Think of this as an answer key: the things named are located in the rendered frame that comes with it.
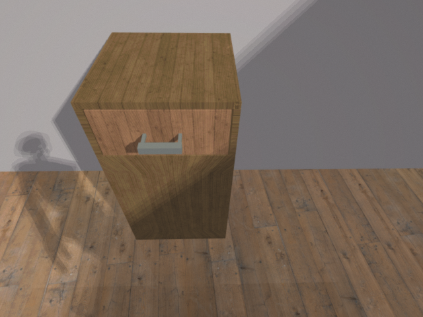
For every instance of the cabinet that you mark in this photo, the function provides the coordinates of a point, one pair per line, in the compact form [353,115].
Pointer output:
[166,196]

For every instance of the handle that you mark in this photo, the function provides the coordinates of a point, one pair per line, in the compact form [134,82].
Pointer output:
[144,148]

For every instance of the drawer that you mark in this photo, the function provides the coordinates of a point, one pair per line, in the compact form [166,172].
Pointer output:
[204,131]

